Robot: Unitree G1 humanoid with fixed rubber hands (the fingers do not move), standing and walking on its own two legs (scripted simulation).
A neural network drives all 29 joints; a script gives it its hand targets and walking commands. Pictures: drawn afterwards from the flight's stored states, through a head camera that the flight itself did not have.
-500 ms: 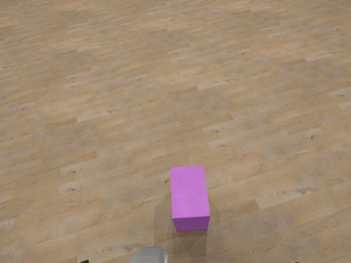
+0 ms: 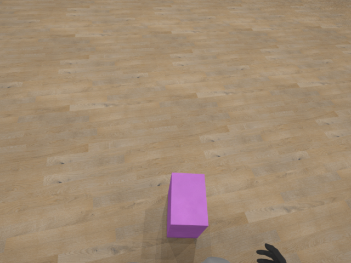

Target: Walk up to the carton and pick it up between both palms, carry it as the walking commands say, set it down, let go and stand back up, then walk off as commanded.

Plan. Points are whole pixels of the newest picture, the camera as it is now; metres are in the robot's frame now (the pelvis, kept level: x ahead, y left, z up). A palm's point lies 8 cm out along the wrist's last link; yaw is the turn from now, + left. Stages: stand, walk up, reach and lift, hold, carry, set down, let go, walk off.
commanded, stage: walk up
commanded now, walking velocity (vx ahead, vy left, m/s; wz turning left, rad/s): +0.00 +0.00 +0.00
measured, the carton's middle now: (184, 206) +0.43 -0.08 -0.64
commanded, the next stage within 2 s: stand in 1.32 s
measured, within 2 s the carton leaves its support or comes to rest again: neither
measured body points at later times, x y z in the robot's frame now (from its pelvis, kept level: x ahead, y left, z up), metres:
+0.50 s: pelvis +0.00 -0.04 -0.01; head +0.02 -0.05 +0.44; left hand +0.05 +0.21 -0.15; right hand +0.03 -0.30 -0.16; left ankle +0.01 +0.12 -0.74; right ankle -0.03 -0.11 -0.74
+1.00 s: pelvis -0.01 -0.05 +0.00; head +0.02 -0.06 +0.45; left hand +0.01 +0.19 -0.15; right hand +0.07 -0.30 -0.15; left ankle -0.04 +0.07 -0.71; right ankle -0.03 -0.11 -0.74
